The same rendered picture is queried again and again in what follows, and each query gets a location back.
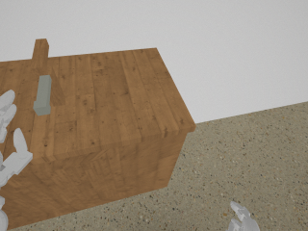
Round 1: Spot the robot right hand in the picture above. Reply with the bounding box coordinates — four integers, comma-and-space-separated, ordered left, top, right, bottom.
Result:
225, 201, 260, 231

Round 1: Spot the robot left hand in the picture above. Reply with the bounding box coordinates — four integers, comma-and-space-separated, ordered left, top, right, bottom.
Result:
0, 90, 33, 189

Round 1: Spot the tap lever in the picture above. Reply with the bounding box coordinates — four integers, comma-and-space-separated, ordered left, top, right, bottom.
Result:
33, 75, 52, 116

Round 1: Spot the counter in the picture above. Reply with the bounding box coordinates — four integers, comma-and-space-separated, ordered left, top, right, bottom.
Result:
0, 38, 196, 231

